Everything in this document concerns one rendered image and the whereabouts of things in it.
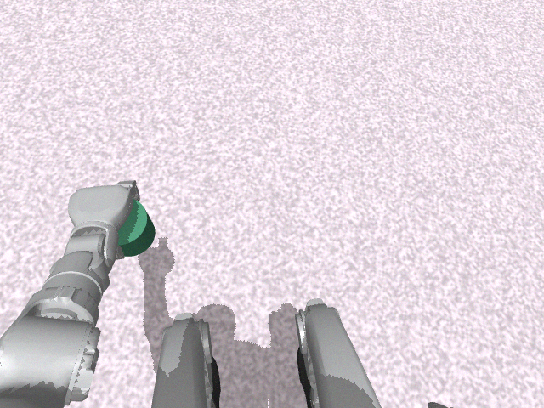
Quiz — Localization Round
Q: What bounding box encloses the tin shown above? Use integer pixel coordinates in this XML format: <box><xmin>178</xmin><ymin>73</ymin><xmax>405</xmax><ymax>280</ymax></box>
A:
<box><xmin>117</xmin><ymin>199</ymin><xmax>156</xmax><ymax>257</ymax></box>

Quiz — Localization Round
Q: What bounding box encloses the left robot arm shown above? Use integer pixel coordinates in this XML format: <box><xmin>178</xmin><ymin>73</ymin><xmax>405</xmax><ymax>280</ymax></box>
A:
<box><xmin>0</xmin><ymin>221</ymin><xmax>119</xmax><ymax>408</ymax></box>

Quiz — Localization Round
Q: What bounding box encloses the right robot foot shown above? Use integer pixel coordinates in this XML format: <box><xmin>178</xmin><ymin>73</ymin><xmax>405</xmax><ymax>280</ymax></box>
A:
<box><xmin>297</xmin><ymin>347</ymin><xmax>314</xmax><ymax>408</ymax></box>

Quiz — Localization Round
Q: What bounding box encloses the left robot hand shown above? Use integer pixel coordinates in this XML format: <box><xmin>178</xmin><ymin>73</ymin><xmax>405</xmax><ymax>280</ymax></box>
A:
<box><xmin>68</xmin><ymin>180</ymin><xmax>140</xmax><ymax>260</ymax></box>

